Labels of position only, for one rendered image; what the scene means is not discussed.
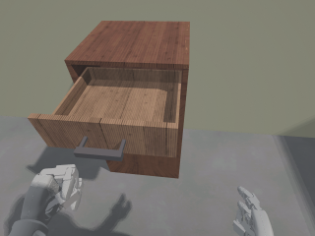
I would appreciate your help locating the robot right hand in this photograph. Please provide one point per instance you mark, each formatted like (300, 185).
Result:
(257, 221)

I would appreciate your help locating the robot left hand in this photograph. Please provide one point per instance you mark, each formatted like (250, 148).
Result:
(61, 183)

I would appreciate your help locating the robot left forearm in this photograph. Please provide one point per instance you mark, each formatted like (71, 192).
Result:
(29, 227)

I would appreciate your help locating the cabinet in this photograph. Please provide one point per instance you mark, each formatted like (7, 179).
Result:
(150, 45)

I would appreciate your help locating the drawer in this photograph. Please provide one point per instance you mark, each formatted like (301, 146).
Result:
(109, 105)

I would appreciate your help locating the handle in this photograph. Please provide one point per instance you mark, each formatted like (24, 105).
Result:
(99, 153)

